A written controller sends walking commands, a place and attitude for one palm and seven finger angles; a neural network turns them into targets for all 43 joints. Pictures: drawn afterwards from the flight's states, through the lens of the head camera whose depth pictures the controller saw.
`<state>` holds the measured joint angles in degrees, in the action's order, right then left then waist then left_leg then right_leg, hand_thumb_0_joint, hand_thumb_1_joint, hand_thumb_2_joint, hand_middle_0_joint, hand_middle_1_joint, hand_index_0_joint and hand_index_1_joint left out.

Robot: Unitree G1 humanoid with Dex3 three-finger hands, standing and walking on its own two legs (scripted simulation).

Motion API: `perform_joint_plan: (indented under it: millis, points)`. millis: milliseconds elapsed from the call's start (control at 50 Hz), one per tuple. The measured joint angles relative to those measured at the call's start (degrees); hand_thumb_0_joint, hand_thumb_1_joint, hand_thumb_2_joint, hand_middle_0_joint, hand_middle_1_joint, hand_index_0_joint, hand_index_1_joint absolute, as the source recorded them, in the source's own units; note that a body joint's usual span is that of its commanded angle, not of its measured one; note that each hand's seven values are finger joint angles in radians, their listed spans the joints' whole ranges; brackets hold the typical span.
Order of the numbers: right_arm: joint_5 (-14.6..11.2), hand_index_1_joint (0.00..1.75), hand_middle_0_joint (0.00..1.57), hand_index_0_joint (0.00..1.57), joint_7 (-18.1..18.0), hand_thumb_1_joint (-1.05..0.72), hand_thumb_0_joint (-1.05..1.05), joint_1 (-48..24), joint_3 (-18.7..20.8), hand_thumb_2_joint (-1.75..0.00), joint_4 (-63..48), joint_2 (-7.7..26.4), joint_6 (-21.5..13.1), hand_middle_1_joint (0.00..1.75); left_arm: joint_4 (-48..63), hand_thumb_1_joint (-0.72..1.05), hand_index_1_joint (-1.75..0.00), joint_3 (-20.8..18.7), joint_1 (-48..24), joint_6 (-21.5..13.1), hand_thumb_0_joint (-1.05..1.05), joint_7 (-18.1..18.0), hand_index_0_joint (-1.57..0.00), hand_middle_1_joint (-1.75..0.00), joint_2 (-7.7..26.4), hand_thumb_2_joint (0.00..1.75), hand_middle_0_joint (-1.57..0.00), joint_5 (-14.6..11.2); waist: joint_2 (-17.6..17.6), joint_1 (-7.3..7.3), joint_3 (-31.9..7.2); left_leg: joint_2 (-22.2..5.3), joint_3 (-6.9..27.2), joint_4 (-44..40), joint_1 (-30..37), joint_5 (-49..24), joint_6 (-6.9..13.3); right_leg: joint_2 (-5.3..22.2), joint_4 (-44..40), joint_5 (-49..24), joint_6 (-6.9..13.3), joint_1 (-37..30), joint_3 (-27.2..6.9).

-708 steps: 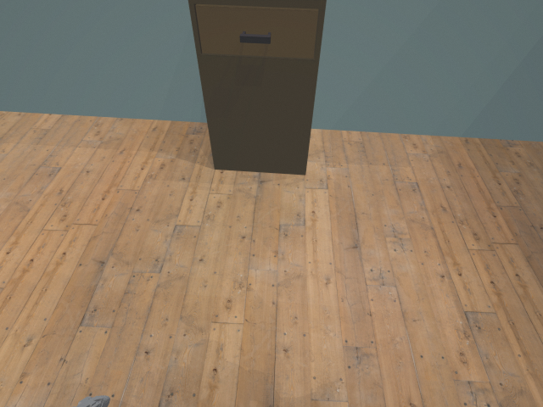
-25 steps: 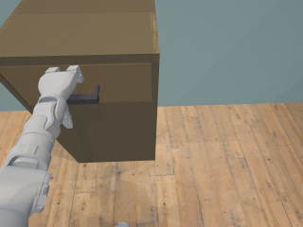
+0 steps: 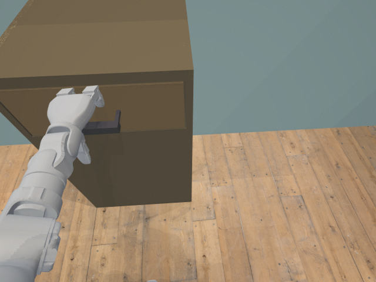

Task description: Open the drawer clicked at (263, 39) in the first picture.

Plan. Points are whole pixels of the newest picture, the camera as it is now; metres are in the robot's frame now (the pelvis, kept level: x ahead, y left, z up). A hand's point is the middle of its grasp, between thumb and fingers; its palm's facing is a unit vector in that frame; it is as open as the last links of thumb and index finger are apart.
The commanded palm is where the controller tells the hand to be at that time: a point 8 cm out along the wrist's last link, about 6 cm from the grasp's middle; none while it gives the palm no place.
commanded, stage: re-aim the fingers above the handle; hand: left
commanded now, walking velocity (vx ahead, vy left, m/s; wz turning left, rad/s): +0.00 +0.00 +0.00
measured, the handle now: (98, 121) +0.52 +0.23 +0.00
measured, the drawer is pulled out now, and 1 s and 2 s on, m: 0.00 0.00 0.00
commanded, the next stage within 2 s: lower the fingers behind the handle in 1.30 s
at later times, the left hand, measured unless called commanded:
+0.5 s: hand (91, 121) +0.46 +0.21 +0.07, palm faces -0.01 -0.04 -1.00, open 13.8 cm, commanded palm +0.44 +0.23 +0.12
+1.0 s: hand (87, 120) +0.47 +0.23 +0.06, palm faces -0.05 -0.05 -1.00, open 13.8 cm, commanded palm +0.45 +0.24 +0.12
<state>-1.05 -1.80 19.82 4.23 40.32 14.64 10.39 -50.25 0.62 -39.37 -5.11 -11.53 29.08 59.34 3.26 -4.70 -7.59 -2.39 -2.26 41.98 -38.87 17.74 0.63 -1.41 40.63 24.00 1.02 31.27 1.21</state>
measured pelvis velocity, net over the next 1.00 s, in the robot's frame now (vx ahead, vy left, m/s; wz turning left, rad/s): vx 0.00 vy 0.00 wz -0.01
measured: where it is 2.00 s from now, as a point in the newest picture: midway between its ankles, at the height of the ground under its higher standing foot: outside the picture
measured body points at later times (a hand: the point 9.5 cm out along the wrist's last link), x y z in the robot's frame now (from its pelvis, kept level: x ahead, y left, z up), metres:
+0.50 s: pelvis -0.01 +0.00 +0.00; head +0.05 -0.01 +0.44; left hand +0.45 +0.21 +0.12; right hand +0.02 -0.27 -0.14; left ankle +0.02 +0.12 -0.71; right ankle -0.05 -0.11 -0.71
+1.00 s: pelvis +0.00 +0.00 +0.00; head +0.07 -0.01 +0.44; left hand +0.47 +0.23 +0.11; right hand +0.01 -0.28 -0.13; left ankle +0.02 +0.12 -0.71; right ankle -0.05 -0.11 -0.71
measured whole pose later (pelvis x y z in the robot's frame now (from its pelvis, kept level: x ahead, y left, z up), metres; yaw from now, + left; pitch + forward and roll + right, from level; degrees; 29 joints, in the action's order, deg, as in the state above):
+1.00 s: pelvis +0.00 +0.00 +0.00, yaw +0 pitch +16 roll -1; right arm -1.0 -2.2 19.9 4.0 39.9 15.2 8.5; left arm -54.7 0.4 -44.2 -2.8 -11.2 30.0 59.7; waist 3.1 -5.9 -7.5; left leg -2.8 -2.2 42.6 -40.9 17.7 0.4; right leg -1.9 41.3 23.9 1.2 33.4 1.1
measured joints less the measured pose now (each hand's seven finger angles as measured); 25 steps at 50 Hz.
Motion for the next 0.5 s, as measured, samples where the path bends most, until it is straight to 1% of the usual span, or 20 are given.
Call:
perform_joint_plan:
  millis: [140,240,340,500]
  points:
    - [0.0,0.3,0.2,0.2,0.3,-0.91,0.0,-1.5,0.1,-0.9,-0.7,0.0,-0.6,0.3,-0.7,-0.49,-1.2,1.7,-1.9,1.4,0.0,-0.8,-0.32,-1.2,-1.1,0.3,-0.32,0.2,0.0,0.3,0.0,0.3,0.3,0.5,-0.4,-0.2,0.2,0.3,0.6,0.0,-0.1,0.3,0.3]
    - [0.1,0.3,0.2,0.2,0.3,-0.91,0.0,-2.2,-0.2,-0.9,-1.3,0.0,-0.8,0.3,-2.1,-0.49,-1.2,2.5,-3.2,2.6,0.0,-0.7,-0.32,-1.2,-1.9,0.3,-0.32,0.4,-0.1,0.17,0.0,0.4,0.3,0.6,-0.5,-0.4,0.2,0.4,0.9,-0.1,-0.2,0.4,0.3]
    - [0.0,0.3,0.2,0.2,0.1,-0.91,0.0,-2.1,-0.6,-0.9,-1.6,-0.1,-1.1,0.3,-3.4,-0.49,-1.2,3.2,-4.6,3.1,0.0,-0.7,-0.32,-1.2,-2.3,0.3,-0.32,0.8,0.0,-0.17,0.3,0.4,0.4,0.8,-0.8,-0.7,0.2,0.4,1.3,-0.2,-0.2,0.9,0.4]
    - [0.2,0.3,0.2,0.2,-0.1,-0.91,0.0,-0.7,-0.7,-0.9,-0.9,-0.2,-1.4,0.3,-4.0,-0.49,-1.2,1.6,-5.3,3.0,0.0,-1.2,-0.32,-1.2,-2.0,0.3,-0.32,0.9,0.2,-0.64,0.2,0.1,0.0,0.8,-1.4,-0.7,0.1,0.1,1.6,-0.3,0.0,1.8,0.0]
